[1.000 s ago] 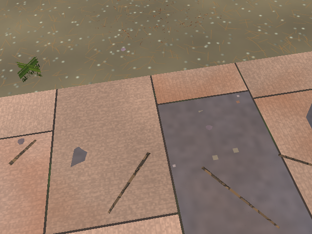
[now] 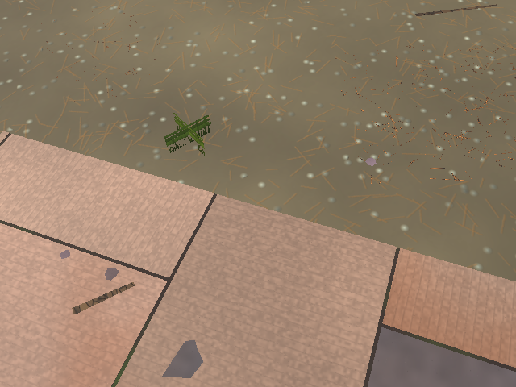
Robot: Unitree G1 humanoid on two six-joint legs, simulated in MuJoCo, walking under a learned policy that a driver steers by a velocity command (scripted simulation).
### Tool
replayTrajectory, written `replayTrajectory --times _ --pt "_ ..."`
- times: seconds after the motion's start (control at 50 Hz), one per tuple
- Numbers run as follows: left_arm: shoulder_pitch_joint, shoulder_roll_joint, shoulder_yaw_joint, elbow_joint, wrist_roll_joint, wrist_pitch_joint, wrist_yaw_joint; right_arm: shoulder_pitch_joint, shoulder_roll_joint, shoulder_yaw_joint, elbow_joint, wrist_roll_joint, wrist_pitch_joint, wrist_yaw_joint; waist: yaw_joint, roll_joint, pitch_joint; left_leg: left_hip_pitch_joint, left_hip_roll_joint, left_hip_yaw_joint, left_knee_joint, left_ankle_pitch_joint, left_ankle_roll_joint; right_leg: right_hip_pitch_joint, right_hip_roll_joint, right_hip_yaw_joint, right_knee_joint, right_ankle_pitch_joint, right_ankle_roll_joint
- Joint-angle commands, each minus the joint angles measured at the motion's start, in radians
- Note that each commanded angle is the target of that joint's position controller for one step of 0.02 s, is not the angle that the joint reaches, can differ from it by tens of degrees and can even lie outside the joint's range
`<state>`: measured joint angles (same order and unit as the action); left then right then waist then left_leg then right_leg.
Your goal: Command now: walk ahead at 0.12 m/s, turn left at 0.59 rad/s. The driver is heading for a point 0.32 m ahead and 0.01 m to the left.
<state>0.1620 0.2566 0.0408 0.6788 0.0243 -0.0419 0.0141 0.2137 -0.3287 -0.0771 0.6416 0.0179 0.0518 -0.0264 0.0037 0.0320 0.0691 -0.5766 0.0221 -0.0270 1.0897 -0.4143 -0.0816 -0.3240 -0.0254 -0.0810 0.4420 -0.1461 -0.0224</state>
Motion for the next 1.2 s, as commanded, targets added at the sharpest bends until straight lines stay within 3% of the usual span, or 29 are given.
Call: replayTrajectory --times 0.02,0.14,0.2,0.22,0.24,0.26,0.28,0.32,0.36,0.4,0.44,0.5,0.56,0.62,0.64,0.66,0.68,0.7,0.74,0.76,0.8,0.92,1.02,1.04,1.06,1.08,1.1,1.12,1.2 --pt "-0.048 0.181 0.058 -0.053 -0.012 0.001 0.013 0.036 -0.037 -0.008 -0.070 -0.006 0.000 0.009 -0.009 -0.159 -0.191 0.063 0.044 -0.006 -0.124 0.099 0.005 0.154 -0.284 0.145 -0.147 0.412 -0.216" --pt "-0.055 0.220 0.075 -0.019 -0.038 0.020 0.000 -0.047 -0.064 -0.023 -0.115 -0.004 0.016 0.040 0.010 -0.171 -0.146 0.174 0.030 0.054 -0.365 0.124 0.063 0.165 -0.308 0.079 -0.123 0.218 -0.176" --pt "-0.024 0.198 0.074 0.011 -0.056 0.027 -0.003 0.006 -0.081 -0.042 -0.103 -0.007 0.012 0.042 -0.019 -0.123 -0.148 0.348 -0.020 0.079 -0.616 0.284 0.129 0.130 -0.255 0.005 0.033 0.120 -0.080" --pt "0.026 0.154 0.063 0.024 -0.031 0.029 -0.008 0.055 -0.163 -0.068 -0.101 -0.006 0.007 0.026 -0.017 0.046 -0.169 0.504 0.084 -0.090 -0.693 0.562 0.187 -0.004 -0.171 -0.079 0.238 -0.037 0.005" --pt "0.017 0.107 0.036 -0.029 0.014 0.029 -0.011 0.035 -0.257 -0.077 -0.136 -0.026 0.001 0.011 0.005 0.319 -0.174 0.622 0.346 -0.455 -0.708 0.802 0.386 -0.309 -0.017 -0.098 0.529 -0.507 0.104" --pt "-0.060 0.155 0.051 -0.027 -0.004 0.030 -0.005 0.068 -0.184 -0.057 -0.129 -0.047 -0.020 0.017 -0.079 0.183 -0.244 0.574 0.377 -0.448 -0.722 0.795 0.464 -0.330 -0.010 0.071 0.700 -0.547 0.108" --pt "-0.064 0.168 0.056 -0.018 -0.031 0.037 -0.004 0.040 -0.140 -0.036 -0.113 -0.049 -0.037 0.019 -0.056 0.130 -0.220 0.538 0.326 -0.334 -0.717 0.762 0.419 -0.323 -0.034 0.100 0.736 -0.483 0.095" --pt "-0.028 0.149 0.053 0.025 -0.025 0.049 0.005 -0.065 -0.053 -0.006 -0.099 -0.027 -0.050 0.016 -0.009 0.080 -0.202 0.495 0.240 -0.206 -0.712 0.668 0.316 -0.278 -0.066 0.122 0.650 -0.358 0.094" --pt "0.027 0.125 0.047 0.059 -0.025 0.058 0.000 -0.119 -0.009 0.018 -0.079 -0.042 -0.056 0.012 0.032 0.098 -0.204 0.397 0.191 -0.100 -0.720 0.722 0.296 -0.119 -0.055 0.108 0.578 -0.260 0.111" --pt "0.023 0.100 0.031 0.066 -0.034 0.061 -0.006 -0.137 -0.012 0.017 -0.062 -0.053 -0.060 0.011 0.022 0.103 -0.186 0.382 0.170 -0.049 -0.725 0.661 0.286 -0.037 -0.053 0.099 0.417 -0.219 0.116" --pt "-0.018 0.118 0.030 0.046 -0.035 0.066 -0.006 -0.113 -0.055 0.004 -0.036 -0.053 -0.056 0.008 -0.010 0.104 -0.163 0.400 0.207 -0.081 -0.728 0.603 0.311 -0.022 -0.042 0.084 0.341 -0.238 0.112" --pt "-0.016 0.155 0.040 0.031 -0.044 0.073 -0.004 -0.102 -0.103 -0.014 -0.014 -0.038 -0.039 -0.001 -0.026 0.103 -0.130 0.424 0.265 -0.139 -0.726 0.543 0.338 -0.056 -0.031 0.065 0.330 -0.280 0.096" --pt "0.008 0.133 0.039 0.032 -0.043 0.078 -0.008 -0.117 -0.101 -0.020 -0.001 -0.027 -0.027 -0.012 -0.015 0.088 -0.117 0.443 0.288 -0.141 -0.700 0.579 0.332 -0.059 -0.025 0.043 0.300 -0.289 0.071" --pt "0.063 0.120 0.040 0.044 -0.036 0.076 -0.019 -0.138 -0.094 -0.027 0.015 -0.007 -0.018 -0.022 0.026 0.069 -0.123 0.417 0.250 -0.067 -0.622 0.528 0.260 0.045 -0.003 0.020 0.086 -0.101 0.016" --pt "0.067 0.164 0.051 0.036 -0.027 0.074 -0.016 -0.111 -0.075 -0.028 0.025 -0.004 -0.019 -0.025 0.017 -0.011 -0.116 0.364 0.187 -0.004 -0.528 0.385 0.187 0.097 -0.041 0.115 -0.010 0.097 -0.028" --pt "0.075 0.272 0.079 0.027 -0.028 0.070 -0.002 -0.118 -0.026 -0.019 -0.008 -0.038 -0.027 -0.023 -0.026 -0.266 -0.126 0.186 0.043 0.135 -0.311 0.176 0.080 0.197 -0.224 0.388 -0.042 0.396 -0.139" --pt "0.108 0.265 0.078 0.021 -0.007 0.060 -0.005 -0.247 -0.026 -0.016 -0.042 -0.040 -0.030 -0.028 0.070 -0.338 -0.101 0.002 -0.083 0.076 -0.131 -0.210 0.038 0.225 -0.349 0.586 -0.124 0.462 -0.307" --pt "0.118 0.252 0.071 0.017 0.009 0.040 -0.007 -0.250 -0.043 -0.026 -0.037 -0.030 -0.031 -0.025 0.071 -0.227 -0.121 -0.037 -0.060 -0.020 0.039 -0.258 0.037 0.240 -0.346 0.565 -0.129 0.448 -0.331" --pt "0.080 0.223 0.073 0.022 -0.038 0.021 0.000 -0.180 -0.050 -0.036 -0.004 -0.016 -0.035 -0.009 0.022 -0.117 -0.128 -0.105 -0.015 -0.048 0.031 -0.098 0.044 0.286 -0.239 0.466 -0.140 0.046 -0.235" --pt "0.072 0.195 0.065 0.020 -0.055 0.021 0.007 -0.188 -0.062 -0.041 -0.001 -0.018 -0.041 -0.005 0.024 -0.120 -0.111 -0.128 0.005 -0.053 -0.024 -0.020 0.045 0.295 -0.219 0.473 -0.178 -0.165 -0.212" --pt "0.092 0.181 0.058 0.019 -0.049 0.025 0.019 -0.215 -0.039 -0.036 -0.004 -0.009 -0.065 0.009 0.036 -0.161 -0.074 -0.113 -0.010 -0.029 -0.127 0.071 0.035 0.275 -0.185 0.482 -0.239 -0.327 -0.204" --pt "0.116 0.233 0.079 0.000 -0.047 0.020 0.021 -0.231 -0.024 -0.024 0.006 0.000 -0.129 0.038 0.055 -0.191 -0.069 0.108 -0.050 -0.008 -0.477 0.118 0.023 0.166 -0.144 0.452 -0.216 -0.284 -0.199" --pt "0.088 0.175 0.057 -0.016 -0.038 0.038 0.014 -0.110 -0.051 -0.032 0.043 -0.013 -0.144 0.039 -0.014 -0.176 -0.100 0.383 -0.049 0.017 -0.696 0.302 0.061 0.075 -0.089 0.445 -0.051 -0.063 -0.126" --pt "0.085 0.121 0.039 -0.023 -0.029 0.035 0.015 -0.063 -0.075 -0.035 0.045 -0.027 -0.146 0.032 -0.031 -0.135 -0.140 0.491 0.044 -0.057 -0.716 0.355 0.092 0.028 -0.046 0.411 0.040 -0.108 -0.076" --pt "0.114 0.048 0.016 -0.048 -0.010 0.032 0.019 -0.028 -0.160 -0.045 0.041 -0.053 -0.140 0.024 -0.003 0.098 -0.189 0.610 0.234 -0.287 -0.740 0.496 0.182 -0.104 0.072 0.286 0.259 -0.312 -0.006" --pt "0.119 0.100 0.029 -0.075 -0.024 0.033 0.026 0.020 -0.175 -0.051 0.073 -0.053 -0.128 0.030 -0.005 0.248 -0.176 0.599 0.365 -0.519 -0.800 0.421 0.331 -0.237 0.097 0.224 0.418 -0.531 0.036" --pt "0.131 0.180 0.052 -0.053 -0.029 0.037 0.032 -0.003 -0.120 -0.034 0.066 -0.035 -0.129 0.034 -0.013 0.162 -0.126 0.566 0.357 -0.515 -0.811 0.361 0.361 -0.279 0.062 0.255 0.566 -0.517 0.058" --pt "0.121 0.196 0.061 -0.037 -0.029 0.043 0.032 -0.027 -0.084 -0.021 0.067 -0.028 -0.129 0.035 -0.007 0.117 -0.104 0.546 0.309 -0.424 -0.798 0.358 0.331 -0.298 0.049 0.257 0.625 -0.463 0.067" --pt "0.107 0.102 0.039 -0.015 -0.022 0.062 0.025 -0.131 -0.031 0.010 0.081 -0.033 -0.116 0.026 0.030 0.116 -0.098 0.408 0.177 -0.160 -0.799 0.577 0.272 -0.111 -0.004 0.182 0.433 -0.275 0.110"
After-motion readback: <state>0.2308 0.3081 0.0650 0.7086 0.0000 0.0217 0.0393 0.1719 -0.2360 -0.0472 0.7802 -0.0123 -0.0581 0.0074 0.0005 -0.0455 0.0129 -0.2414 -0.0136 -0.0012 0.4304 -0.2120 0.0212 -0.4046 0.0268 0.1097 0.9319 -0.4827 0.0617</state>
